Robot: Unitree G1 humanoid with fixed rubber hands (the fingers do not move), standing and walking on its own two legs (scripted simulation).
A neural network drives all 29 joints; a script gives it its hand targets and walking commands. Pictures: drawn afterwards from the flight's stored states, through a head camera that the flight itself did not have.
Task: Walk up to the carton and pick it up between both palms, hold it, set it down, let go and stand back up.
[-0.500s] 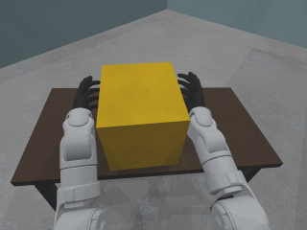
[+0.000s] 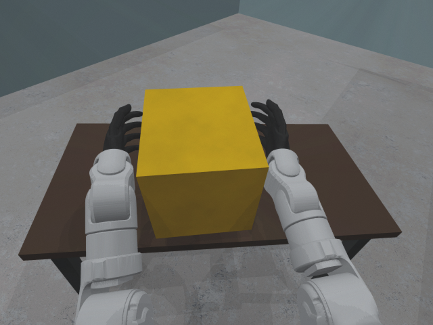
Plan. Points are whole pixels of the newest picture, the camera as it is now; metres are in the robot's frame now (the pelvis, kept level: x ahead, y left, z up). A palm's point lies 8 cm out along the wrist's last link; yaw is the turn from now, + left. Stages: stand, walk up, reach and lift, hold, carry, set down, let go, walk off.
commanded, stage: hold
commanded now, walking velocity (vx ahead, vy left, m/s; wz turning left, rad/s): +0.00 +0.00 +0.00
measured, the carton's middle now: (199, 161) +0.37 +0.01 +0.13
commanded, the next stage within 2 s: none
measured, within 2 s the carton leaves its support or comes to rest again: neither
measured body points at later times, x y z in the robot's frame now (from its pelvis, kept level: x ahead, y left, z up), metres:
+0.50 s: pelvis +0.00 +0.00 +0.00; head -0.03 +0.03 +0.45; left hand +0.37 +0.15 +0.17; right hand +0.37 -0.13 +0.18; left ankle +0.04 +0.11 -0.75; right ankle +0.03 -0.11 -0.75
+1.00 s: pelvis +0.00 +0.00 +0.00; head -0.03 +0.03 +0.45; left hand +0.37 +0.15 +0.16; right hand +0.37 -0.13 +0.18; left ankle +0.04 +0.11 -0.75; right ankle +0.03 -0.11 -0.75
